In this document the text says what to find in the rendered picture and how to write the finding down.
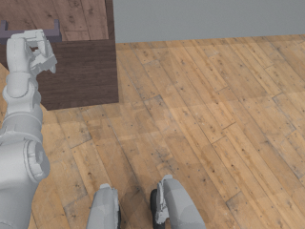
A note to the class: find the right robot shin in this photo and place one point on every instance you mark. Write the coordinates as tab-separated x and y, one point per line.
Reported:
162	212

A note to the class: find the robot left forearm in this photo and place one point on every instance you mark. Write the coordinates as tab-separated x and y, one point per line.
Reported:
24	117

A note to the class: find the drawer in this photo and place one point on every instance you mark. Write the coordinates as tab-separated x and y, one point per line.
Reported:
79	20

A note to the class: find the robot right foot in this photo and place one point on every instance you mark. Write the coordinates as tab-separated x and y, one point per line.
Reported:
160	225

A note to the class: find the left robot hand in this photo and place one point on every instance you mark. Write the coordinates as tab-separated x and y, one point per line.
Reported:
20	56

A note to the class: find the cabinet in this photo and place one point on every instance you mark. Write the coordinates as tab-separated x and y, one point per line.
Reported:
85	72

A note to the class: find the handle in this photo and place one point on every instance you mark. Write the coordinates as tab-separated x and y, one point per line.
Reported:
53	35

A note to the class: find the robot left upper arm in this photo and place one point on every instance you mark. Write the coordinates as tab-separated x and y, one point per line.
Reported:
23	165

